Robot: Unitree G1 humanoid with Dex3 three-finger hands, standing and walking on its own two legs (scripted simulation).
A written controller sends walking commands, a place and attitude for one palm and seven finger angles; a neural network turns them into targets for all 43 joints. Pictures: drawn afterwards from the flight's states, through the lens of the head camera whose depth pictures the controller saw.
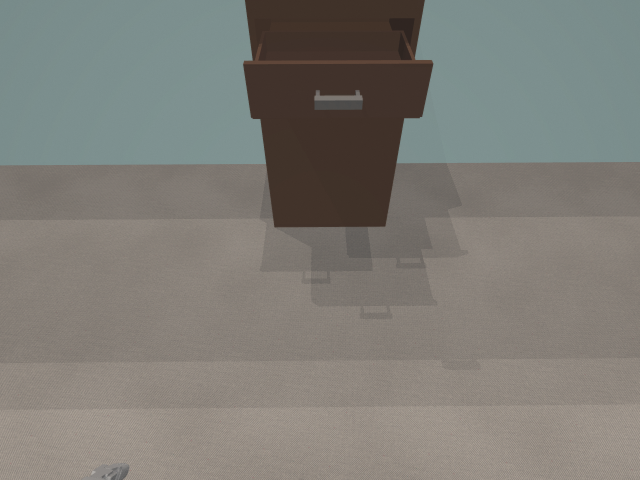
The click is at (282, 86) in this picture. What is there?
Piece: drawer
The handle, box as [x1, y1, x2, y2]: [314, 90, 362, 109]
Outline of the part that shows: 316,90 316,95 314,96 315,109 361,109 362,98 358,90 355,90 354,95 320,96 319,90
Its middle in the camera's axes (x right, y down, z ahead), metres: +0.04 -0.34 +0.94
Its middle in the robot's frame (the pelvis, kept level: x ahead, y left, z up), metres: +0.94 +0.01 +0.01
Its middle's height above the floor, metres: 0.79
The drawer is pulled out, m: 0.29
